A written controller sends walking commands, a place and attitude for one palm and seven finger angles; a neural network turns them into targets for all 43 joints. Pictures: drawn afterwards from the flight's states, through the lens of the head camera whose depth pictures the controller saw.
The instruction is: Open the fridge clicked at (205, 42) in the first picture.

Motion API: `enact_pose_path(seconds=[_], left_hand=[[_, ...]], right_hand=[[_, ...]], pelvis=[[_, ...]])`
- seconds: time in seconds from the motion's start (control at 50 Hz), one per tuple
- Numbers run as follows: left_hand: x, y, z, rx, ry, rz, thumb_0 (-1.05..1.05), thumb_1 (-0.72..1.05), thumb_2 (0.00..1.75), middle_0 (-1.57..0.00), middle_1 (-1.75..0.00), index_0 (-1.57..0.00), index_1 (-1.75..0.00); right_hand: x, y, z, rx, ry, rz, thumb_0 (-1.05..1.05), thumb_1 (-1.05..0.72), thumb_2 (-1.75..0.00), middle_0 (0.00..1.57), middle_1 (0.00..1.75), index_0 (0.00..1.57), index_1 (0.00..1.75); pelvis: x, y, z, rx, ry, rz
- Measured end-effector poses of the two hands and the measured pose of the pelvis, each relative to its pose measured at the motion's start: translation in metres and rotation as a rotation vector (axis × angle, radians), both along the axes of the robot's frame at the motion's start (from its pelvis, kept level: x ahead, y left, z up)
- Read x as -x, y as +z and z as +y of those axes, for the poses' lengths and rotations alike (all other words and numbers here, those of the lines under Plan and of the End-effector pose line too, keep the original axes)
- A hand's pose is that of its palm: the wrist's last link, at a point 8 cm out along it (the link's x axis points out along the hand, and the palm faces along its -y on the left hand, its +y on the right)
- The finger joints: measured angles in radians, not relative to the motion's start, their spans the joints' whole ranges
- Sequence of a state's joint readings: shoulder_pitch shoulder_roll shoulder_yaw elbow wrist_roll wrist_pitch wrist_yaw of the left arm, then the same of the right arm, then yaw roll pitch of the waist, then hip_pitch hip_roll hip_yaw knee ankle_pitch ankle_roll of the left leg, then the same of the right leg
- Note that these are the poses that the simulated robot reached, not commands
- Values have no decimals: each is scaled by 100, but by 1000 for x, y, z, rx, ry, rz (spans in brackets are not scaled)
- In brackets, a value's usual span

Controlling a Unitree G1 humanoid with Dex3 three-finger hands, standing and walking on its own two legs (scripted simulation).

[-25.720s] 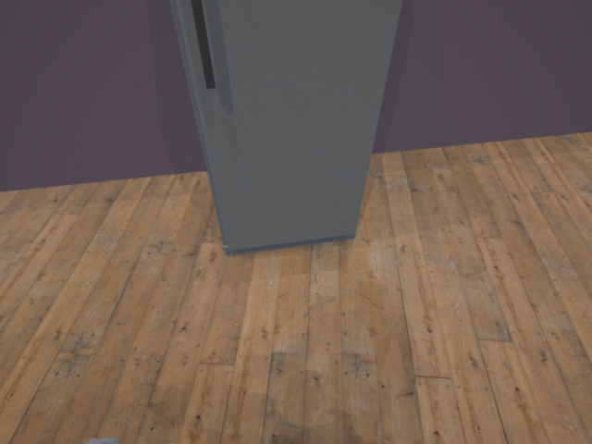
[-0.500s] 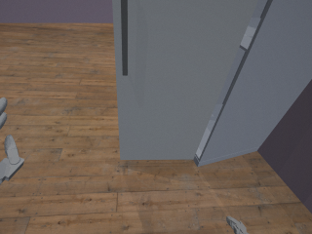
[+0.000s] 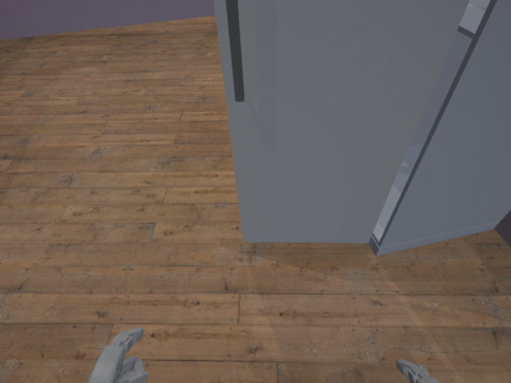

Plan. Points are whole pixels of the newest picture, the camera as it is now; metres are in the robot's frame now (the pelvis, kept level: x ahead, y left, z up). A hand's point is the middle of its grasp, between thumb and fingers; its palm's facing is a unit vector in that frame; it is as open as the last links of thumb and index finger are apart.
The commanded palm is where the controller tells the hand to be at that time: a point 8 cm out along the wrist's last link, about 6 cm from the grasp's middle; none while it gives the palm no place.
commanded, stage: let the arm hang, fingers relaxed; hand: left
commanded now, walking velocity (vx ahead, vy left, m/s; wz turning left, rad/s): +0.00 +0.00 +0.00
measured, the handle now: (233, 6) +0.76 +0.06 +0.27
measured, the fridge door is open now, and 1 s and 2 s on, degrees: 75 75 75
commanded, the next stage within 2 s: look to check the result in 0.90 s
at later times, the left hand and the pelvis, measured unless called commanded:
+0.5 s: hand out of the picture +0.00 +0.21 -0.15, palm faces +0.00 -0.98 -0.21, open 7.3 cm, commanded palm none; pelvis +0.00 +0.02 +0.03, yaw -1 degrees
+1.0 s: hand out of the picture +0.00 +0.21 -0.15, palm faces -0.01 -0.98 -0.18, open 7.3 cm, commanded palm none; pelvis +0.00 +0.03 +0.03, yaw -1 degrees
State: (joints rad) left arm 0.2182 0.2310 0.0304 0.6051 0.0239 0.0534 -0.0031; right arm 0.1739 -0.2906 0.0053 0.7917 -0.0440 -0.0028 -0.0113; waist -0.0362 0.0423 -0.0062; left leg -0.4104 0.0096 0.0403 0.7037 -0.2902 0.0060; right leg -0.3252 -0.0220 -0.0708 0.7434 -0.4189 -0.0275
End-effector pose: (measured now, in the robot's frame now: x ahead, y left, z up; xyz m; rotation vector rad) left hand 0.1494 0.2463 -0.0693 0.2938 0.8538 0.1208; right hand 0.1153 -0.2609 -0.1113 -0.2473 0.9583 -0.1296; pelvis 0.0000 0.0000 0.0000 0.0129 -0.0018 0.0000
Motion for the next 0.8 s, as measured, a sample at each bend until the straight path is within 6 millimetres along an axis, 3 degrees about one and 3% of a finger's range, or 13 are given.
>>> enact_pose_path(seconds=[0.06,0.1,0.2,0.3,0.4,0.66,0.8], left_hand=[[62,-43,-33,116,18,259,1,91,89,-20,-30,-20,-30],[88,-53,-28,126,116,322,-1,98,89,-21,-30,-21,-30],[138,-55,-10,112,180,489,-2,100,89,-21,-30,-21,-30],[166,-48,2,91,193,587,-1,96,89,-21,-30,-21,-30],[170,-45,9,86,186,602,0,93,89,-20,-30,-20,-30],[133,-47,9,110,131,495,0,91,89,-20,-30,-20,-30],[131,-49,8,120,121,485,0,91,89,-20,-30,-20,-30]], right_hand=[[15,0,9,-16,-18,99,1,-91,-90,20,30,20,30],[28,-2,16,-17,-21,173,1,-91,-90,20,30,20,30],[62,-3,32,-27,-34,338,1,-92,-90,21,30,20,30],[84,-3,38,-31,-74,401,1,-93,-90,21,30,20,30],[98,-4,45,-40,-93,420,1,-92,-90,21,30,20,30],[115,-6,66,-71,-121,411,1,-91,-90,20,30,20,30],[124,-6,74,-80,-138,421,1,-91,-90,20,30,20,30]], pelvis=[[-3,7,-3,4,0,0],[-5,10,-4,18,11,4],[-7,21,-2,24,14,5],[-8,26,7,27,3,0],[-6,28,15,25,-5,-9],[-1,29,28,18,-18,-19],[0,29,32,18,-22,-20]])
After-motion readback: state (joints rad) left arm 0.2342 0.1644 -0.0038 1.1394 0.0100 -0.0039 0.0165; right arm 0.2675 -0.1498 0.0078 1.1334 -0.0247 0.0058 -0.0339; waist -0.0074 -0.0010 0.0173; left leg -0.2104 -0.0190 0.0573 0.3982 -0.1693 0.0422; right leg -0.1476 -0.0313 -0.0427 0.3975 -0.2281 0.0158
